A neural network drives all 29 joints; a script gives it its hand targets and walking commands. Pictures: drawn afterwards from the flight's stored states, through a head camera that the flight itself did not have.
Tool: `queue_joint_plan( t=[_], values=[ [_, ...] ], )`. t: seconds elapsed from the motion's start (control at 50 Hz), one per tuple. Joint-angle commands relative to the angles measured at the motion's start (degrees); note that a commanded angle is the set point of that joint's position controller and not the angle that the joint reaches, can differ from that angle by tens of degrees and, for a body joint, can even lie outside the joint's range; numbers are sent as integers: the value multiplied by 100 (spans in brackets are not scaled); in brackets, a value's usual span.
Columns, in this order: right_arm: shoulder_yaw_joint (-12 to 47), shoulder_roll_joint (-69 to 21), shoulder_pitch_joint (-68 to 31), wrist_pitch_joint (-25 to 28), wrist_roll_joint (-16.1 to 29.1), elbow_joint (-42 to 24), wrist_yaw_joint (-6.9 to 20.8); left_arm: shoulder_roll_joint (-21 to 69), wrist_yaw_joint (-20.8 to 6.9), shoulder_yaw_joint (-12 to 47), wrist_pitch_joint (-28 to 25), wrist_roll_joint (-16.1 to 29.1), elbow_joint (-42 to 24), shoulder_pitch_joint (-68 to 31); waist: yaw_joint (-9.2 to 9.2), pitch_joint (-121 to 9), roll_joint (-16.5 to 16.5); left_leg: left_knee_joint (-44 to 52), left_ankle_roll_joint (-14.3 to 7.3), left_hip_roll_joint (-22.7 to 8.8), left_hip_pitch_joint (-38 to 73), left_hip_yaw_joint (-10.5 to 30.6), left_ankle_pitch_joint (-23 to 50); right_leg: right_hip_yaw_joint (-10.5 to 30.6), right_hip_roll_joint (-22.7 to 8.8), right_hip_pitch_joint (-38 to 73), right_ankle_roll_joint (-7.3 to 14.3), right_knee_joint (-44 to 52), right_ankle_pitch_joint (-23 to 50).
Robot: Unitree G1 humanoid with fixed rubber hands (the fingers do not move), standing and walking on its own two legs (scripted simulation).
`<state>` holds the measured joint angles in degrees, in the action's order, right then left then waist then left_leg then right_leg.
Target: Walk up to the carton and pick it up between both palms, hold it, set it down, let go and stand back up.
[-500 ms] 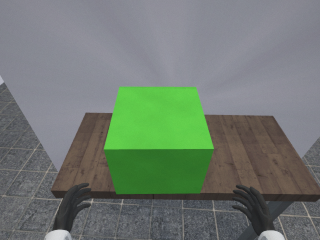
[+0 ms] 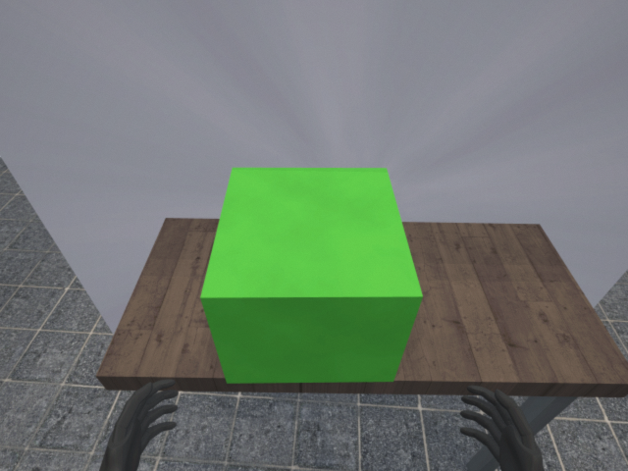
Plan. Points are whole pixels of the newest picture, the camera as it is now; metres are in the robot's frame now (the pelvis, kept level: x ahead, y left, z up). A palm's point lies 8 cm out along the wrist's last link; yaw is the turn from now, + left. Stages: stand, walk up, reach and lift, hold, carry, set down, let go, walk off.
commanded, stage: set down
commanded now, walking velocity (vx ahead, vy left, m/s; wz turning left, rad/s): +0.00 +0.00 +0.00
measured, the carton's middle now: (310, 271) +0.46 +0.04 +0.00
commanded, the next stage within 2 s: let go in 1.14 s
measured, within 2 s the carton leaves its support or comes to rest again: neither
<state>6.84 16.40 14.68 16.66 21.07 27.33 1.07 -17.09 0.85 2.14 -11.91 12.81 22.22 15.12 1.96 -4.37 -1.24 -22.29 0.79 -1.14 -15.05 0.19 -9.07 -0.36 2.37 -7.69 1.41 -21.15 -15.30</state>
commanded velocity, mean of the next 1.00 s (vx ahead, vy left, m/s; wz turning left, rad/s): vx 0.00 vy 0.00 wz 0.00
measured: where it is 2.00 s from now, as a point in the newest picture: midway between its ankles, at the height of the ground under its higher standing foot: outside the picture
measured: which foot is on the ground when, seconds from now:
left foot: down 0.00-1.00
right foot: down 0.00-1.00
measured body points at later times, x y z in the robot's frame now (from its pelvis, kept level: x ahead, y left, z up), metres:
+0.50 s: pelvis +0.00 +0.00 +0.00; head +0.00 +0.01 +0.45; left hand +0.19 +0.25 -0.04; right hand +0.20 -0.21 -0.04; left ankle +0.03 +0.13 -0.74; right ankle -0.05 -0.09 -0.74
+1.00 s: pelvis +0.01 +0.00 +0.00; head +0.02 +0.01 +0.45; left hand +0.18 +0.24 -0.06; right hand +0.18 -0.21 -0.07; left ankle +0.03 +0.13 -0.74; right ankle -0.05 -0.09 -0.74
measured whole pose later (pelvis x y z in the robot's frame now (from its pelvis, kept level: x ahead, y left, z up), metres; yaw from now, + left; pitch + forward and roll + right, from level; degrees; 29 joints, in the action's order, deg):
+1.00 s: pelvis +0.01 +0.00 +0.00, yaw +0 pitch +1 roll +0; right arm 5.0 12.7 15.1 12.0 9.6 31.3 -1.0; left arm -16.1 -2.2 1.1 1.9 4.8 22.9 14.1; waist 2.0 -0.5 -1.2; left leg -21.3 0.8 -1.0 -13.1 0.2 -9.5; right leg -0.3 2.3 -5.5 1.5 -19.5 -15.3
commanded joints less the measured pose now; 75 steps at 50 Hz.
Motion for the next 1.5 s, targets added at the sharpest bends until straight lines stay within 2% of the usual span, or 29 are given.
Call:
queue_joint_plan(
  t=[0.0, 0.06, 0.22, 0.26, 0.28, 0.34, 0.38, 0.4, 0.42, 0.48, 0.5, 0.54, 0.58, 0.6, 0.62, 0.68, 0.72, 0.76, 0.8, 0.88, 0.94, 1.0, 1.06, 1.12, 1.22, 1.26, 1.3, 1.34, 1.48],
  values=[
    [-539, 177, -276, 30, -724, -878, -16, -486, -130, -634, 97, -320, -727, -414, -78, 293, -38, 159, -51, 134, 2063, -250, 965, 356, -273, -1031, -136, 725, 480],
    [-511, 43, -133, -12, -779, -946, -26, -535, -126, -712, 141, -382, -854, -385, 14, 314, 16, 197, -51, 160, 2052, -274, 949, 401, -308, -984, -126, 753, 444],
    [-508, -36, -38, -106, -969, -679, -116, -501, -239, -685, 270, -445, -505, -426, -101, 369, -35, 131, -44, 164, 2169, -336, 1017, 343, -361, -1047, -213, 747, 728],
    [-495, -83, -132, -110, -988, -764, -117, -562, -231, -797, 342, -478, -647, -467, -17, 334, 8, 157, -43, 170, 2111, -350, 1027, 344, -338, -974, -189, 736, 697],
    [-552, -20, -259, -210, -1106, -262, -88, -415, -233, -720, 470, -543, -319, -537, -65, 467, 133, 198, 19, 151, 2107, -339, 902, 301, -321, -1086, -154, 754, 458],
    [-577, -118, -144, -158, -1136, -604, -146, -574, -270, -764, 483, -488, -603, -504, -109, 320, -21, 181, -28, 132, 2194, -340, 875, 270, -333, -1110, -183, 780, 495],
    [-616, -112, -176, -178, -1170, -547, -134, -525, -240, -737, 535, -554, -611, -493, -85, 353, 133, 206, 11, 118, 2251, -319, 850, 239, -311, -1147, -147, 784, 445],
    [-525, -168, -111, -181, -1183, -562, -189, -581, -264, -792, 561, -593, -610, -519, -30, 348, 26, 172, -16, 173, 2146, -367, 941, 249, -324, -1037, -211, 772, 613],
    [-571, -197, -141, -259, -1270, -327, -198, -532, -319, -765, 666, -592, -265, -517, -162, 416, -9, 168, -12, 161, 2209, -347, 837, 283, -358, -1125, -201, 832, 554],
    [-520, -214, -72, -213, -1299, -450, -205, -551, -312, -803, 703, -672, -536, -442, -113, 301, 67, 158, 18, 171, 2287, -323, 1047, 214, -331, -978, -193, 798, 782],
    [-579, -213, -61, -271, -1400, -131, -231, -525, -348, -815, 810, -738, -161, -395, -164, 451, 99, 150, 54, 172, 2329, -318, 1022, 227, -328, -1073, -187, 811, 778],
    [-496, -347, 37, -214, -1393, -331, -280, -602, -388, -817, 766, -737, -483, -405, -151, 307, 101, 106, 43, 213, 2297, -347, 1254, 227, -349, -930, -221, 784, 1126],
    [-583, -289, -63, -280, -1490, -69, -258, -554, -383, -830, 878, -807, -342, -467, -153, 410, 269, 147, 91, 150, 2323, -297, 1112, 178, -295, -989, -171, 782, 813],
    [-552, -318, 107, -224, -1437, -311, -270, -559, -372, -838, 877, -811, -502, -267, -102, 287, 149, 111, 80, 166, 2396, -281, 1302, 152, -291, -917, -171, 793, 1078],
    [-565, -279, -102, -265, -1534, 5, -254, -452, -389, -782, 933, -860, -215, -470, -117, 436, 161, 161, 83, 159, 2331, -297, 1156, 104, -255, -979, -148, 805, 836],
    [-646, -331, -24, -244, -1541, -105, -242, -432, -355, -766, 1016, -871, -472, -400, -143, 394, 297, 145, 113, 103, 2425, -287, 1191, 56, -240, -1002, -107, 790, 826],
    [-609, -336, -116, -366, -1689, 317, -240, -403, -396, -702, 1156, -975, 34, -534, -172, 579, 220, 198, 106, 124, 2386, -292, 1041, 83, -237, -1019, -102, 876, 689],
    [-660, -297, -96, -342, -1621, 111, -235, -419, -360, -666, 1133, -942, -438, -506, -181, 377, 378, 159, 127, 83, 2459, -277, 1147, 21, -229, -1040, -108, 835, 802],
    [-714, -241, -266, -336, -1704, 327, -198, -303, -306, -610, 1217, -985, -309, -590, -144, 424, 449, 164, 166, 65, 2463, -302, 1115, -43, -169, -1090, -79, 801, 720],
    [-630, -354, -194, -302, -1745, 293, -224, -277, -350, -628, 1273, -1007, -208, -482, -143, 462, 261, 126, 103, 110, 2390, -330, 1216, -35, -207, -988, -121, 813, 944],
    [-701, -321, -390, -346, -1863, 610, -203, -264, -336, -590, 1429, -1157, 55, -641, -189, 623, 474, 167, 156, 105, 2377, -333, 969, -40, -210, -1107, -78, 828, 671],
    [-767, -290, -252, -237, -1789, 153, -229, -330, -308, -614, 1357, -1092, -432, -499, -112, 262, 257, 139, 109, 86, 2468, -340, 1165, -100, -177, -901, -117, 778, 977],
    [-754, -257, -330, -276, -1896, 729, -216, -226, -330, -601, 1463, -1188, 16, -510, -170, 351, 256, 98, 126, 99, 2518, -355, 1281, -106, -180, -930, -115, 746, 1093],
    [-785, -221, -437, -217, -1865, 573, -202, -220, -295, -509, 1465, -1165, -235, -581, -152, 311, 414, 112, 144, 67, 2486, -339, 1209, -152, -158, -990, -97, 737, 966],
    [-819, -163, -531, -199, -1914, 889, -147, -154, -257, -504, 1556, -1243, -8, -626, -132, 453, 485, 92, 147, 42, 2459, -347, 1129, -178, -140, -1081, -44, 719, 828],
    [-863, -168, -677, -163, -1962, 854, -136, -173, -241, -489, 1588, -1231, -47, -718, -132, 421, 329, 125, 120, 24, 2415, -346, 1001, -225, -111, -1097, -62, 722, 652],
    [-817, -162, -641, -216, -1969, 1176, -117, -91, -235, -457, 1636, -1296, 236, -659, -166, 528, 384, 120, 112, 46, 2425, -341, 926, -184, -140, -1150, -56, 750, 626],
    [-801, -121, -582, -184, -1948, 1147, -123, -146, -245, -494, 1618, -1273, 10, -661, -172, 347, 424, 44, 118, 37, 2583, -340, 1207, -191, -142, -1078, -63, 700, 999],
    [-894, 18, -837, -163, -2001, 1444, -41, 5, -178, -426, 1689, -1331, 168, -700, -173, 443, 351, 73, 130, 20, 2430, -320, 999, -244, -114, -1077, -39, 689, 706]
  ],
)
